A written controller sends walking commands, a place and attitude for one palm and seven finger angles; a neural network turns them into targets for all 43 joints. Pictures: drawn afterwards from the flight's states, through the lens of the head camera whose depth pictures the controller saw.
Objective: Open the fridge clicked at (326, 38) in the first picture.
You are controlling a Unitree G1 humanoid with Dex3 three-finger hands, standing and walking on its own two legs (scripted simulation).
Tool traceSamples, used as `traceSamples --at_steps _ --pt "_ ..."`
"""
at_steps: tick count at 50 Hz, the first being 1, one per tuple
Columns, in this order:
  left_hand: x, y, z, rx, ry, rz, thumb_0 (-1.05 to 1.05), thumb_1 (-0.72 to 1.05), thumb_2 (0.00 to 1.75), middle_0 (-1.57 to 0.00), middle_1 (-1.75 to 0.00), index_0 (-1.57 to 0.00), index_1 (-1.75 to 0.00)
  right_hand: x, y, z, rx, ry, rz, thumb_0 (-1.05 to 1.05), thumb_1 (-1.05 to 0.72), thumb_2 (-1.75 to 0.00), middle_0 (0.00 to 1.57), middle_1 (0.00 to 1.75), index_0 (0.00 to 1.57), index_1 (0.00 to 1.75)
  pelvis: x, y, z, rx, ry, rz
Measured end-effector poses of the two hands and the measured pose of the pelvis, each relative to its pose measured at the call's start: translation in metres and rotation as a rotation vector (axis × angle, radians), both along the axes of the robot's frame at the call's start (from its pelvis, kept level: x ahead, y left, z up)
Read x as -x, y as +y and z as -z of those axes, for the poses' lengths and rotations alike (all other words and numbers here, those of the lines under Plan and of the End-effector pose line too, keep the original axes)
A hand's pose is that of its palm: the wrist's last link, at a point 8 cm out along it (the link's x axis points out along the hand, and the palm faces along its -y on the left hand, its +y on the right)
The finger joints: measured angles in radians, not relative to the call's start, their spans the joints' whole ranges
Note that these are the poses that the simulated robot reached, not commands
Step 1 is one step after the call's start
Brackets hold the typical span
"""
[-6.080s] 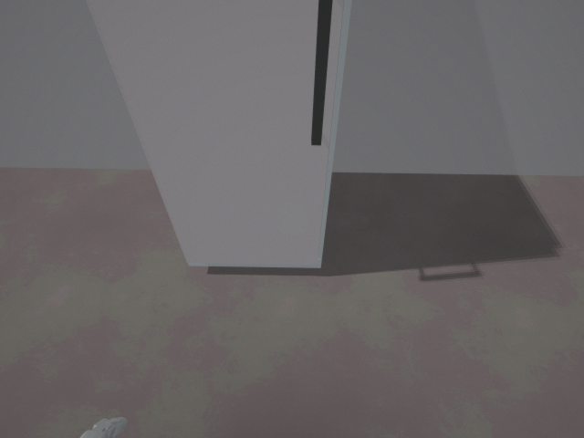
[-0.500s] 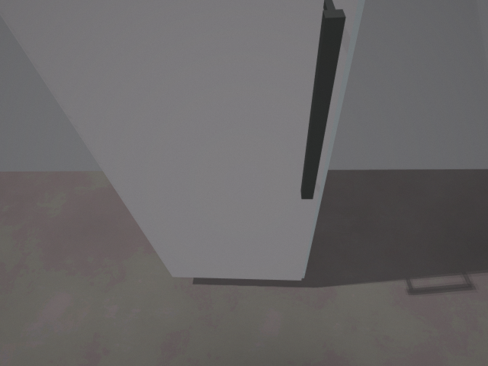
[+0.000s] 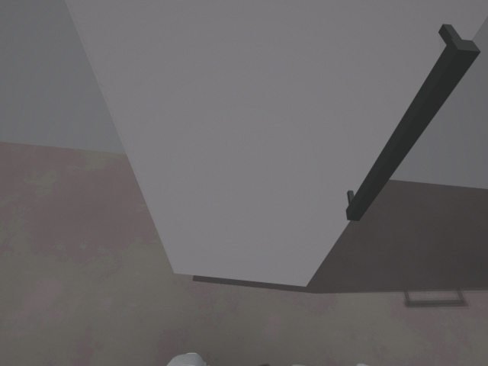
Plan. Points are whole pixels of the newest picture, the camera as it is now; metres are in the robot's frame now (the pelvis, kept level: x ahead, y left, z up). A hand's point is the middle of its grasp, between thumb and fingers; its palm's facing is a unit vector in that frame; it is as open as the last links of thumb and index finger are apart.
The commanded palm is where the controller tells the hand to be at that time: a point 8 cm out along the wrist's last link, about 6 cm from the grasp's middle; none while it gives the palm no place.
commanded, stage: come to a stop and stand still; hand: right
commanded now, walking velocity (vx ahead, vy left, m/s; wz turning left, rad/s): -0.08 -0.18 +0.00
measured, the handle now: (388, 146) +0.44 -0.19 +0.13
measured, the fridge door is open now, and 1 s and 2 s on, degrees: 0 0 0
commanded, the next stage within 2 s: look again from close up in 1.26 s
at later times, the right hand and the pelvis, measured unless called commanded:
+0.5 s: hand out of the picture -0.03 -0.20 -0.17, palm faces +0.05 +0.98 -0.20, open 7.4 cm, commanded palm none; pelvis -0.03 -0.02 +0.01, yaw +0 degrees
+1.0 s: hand out of the picture +0.00 -0.17 -0.16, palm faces -0.02 +0.97 -0.23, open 7.3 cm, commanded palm none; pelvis -0.03 +0.01 +0.01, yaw +0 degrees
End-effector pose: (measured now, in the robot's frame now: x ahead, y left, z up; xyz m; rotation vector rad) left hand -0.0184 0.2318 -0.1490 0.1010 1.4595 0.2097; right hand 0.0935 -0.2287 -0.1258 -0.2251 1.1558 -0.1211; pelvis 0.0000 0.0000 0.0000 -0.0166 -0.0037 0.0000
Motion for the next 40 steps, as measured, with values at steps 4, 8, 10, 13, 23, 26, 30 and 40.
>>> traceSamples --at_steps 4,8,10,13,23,26,30,40 --pt "-0.033 0.008 -0.011 -0.026 -0.086 0.046 0.01 0.91 0.90 -0.20 -0.30 -0.20 -0.30 0.008 0.004 0.000 -0.026 -0.010 0.023 0.00 -0.91 -0.90 0.20 0.29 0.20 0.30 0.007 -0.001 -0.004 0.004 0.002 0.007" --pt "-0.060 0.003 -0.022 -0.058 -0.187 0.090 0.01 0.91 0.90 -0.19 -0.30 -0.20 -0.30 0.028 -0.006 0.011 -0.047 0.003 0.051 0.00 -0.90 -0.90 0.20 0.30 0.21 0.30 0.016 -0.008 -0.002 -0.002 0.004 0.008" --pt "-0.067 -0.002 -0.024 -0.078 -0.237 0.105 0.01 0.91 0.90 -0.19 -0.30 -0.20 -0.30 0.040 -0.015 0.021 -0.058 0.021 0.069 0.00 -0.90 -0.90 0.20 0.30 0.21 0.30 0.019 -0.014 0.004 -0.018 0.003 0.008" --pt "-0.065 -0.015 -0.030 -0.082 -0.253 0.120 0.00 0.91 0.90 -0.19 -0.30 -0.20 -0.30 0.060 -0.025 0.026 -0.061 0.076 0.094 0.01 -0.90 -0.90 0.20 0.30 0.21 0.30 0.025 -0.019 0.002 -0.018 -0.006 0.008" --pt "-0.041 -0.029 -0.028 -0.042 -0.203 0.111 0.00 0.93 0.90 -0.20 -0.30 -0.20 -0.30 0.126 -0.025 0.011 -0.045 0.227 0.128 0.01 -0.91 -0.90 0.20 0.29 0.20 0.30 0.030 -0.022 -0.011 -0.002 0.011 0.007" --pt "-0.027 -0.026 -0.019 -0.019 -0.177 0.092 0.00 0.93 0.90 -0.20 -0.30 -0.20 -0.30 0.138 -0.015 0.010 -0.038 0.242 0.123 0.01 -0.91 -0.90 0.19 0.29 0.20 0.30 0.034 -0.018 -0.008 0.010 0.009 -0.001" --pt "-0.010 -0.018 -0.012 0.002 -0.150 0.086 0.00 0.94 0.90 -0.20 -0.30 -0.20 -0.30 0.148 -0.002 0.005 -0.032 0.249 0.093 0.01 -0.91 -0.90 0.20 0.29 0.20 0.30 0.040 -0.015 -0.008 -0.017 0.002 0.003" --pt "0.021 -0.016 -0.003 0.057 -0.101 0.075 0.01 0.91 0.90 -0.20 -0.30 -0.20 -0.30 0.128 0.007 -0.002 -0.008 0.172 0.050 0.01 -0.90 -0.90 0.20 0.30 0.20 0.30 0.037 0.000 -0.007 -0.003 -0.009 -0.002"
